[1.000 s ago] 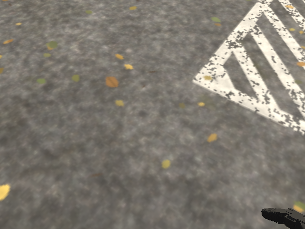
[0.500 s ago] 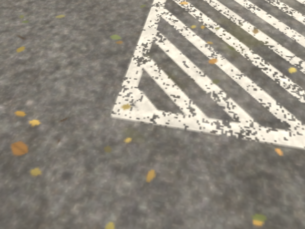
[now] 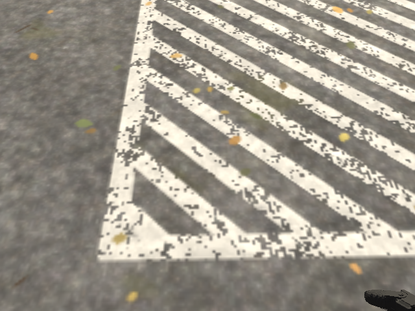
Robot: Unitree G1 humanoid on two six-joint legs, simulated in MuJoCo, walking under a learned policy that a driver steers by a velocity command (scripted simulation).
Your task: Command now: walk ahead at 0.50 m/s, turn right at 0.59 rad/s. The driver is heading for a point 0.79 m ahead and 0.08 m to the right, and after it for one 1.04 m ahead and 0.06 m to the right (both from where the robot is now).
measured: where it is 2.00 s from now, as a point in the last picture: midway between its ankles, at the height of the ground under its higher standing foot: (278, 204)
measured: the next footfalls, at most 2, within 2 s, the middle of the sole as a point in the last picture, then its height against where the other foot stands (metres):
right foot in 0.46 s outside the picture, level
left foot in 0.98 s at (249, 237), level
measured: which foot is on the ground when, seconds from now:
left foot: down 0.00-0.46, up 0.48-0.96, down 0.98-1.00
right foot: up 0.00-0.44, down 0.46-1.00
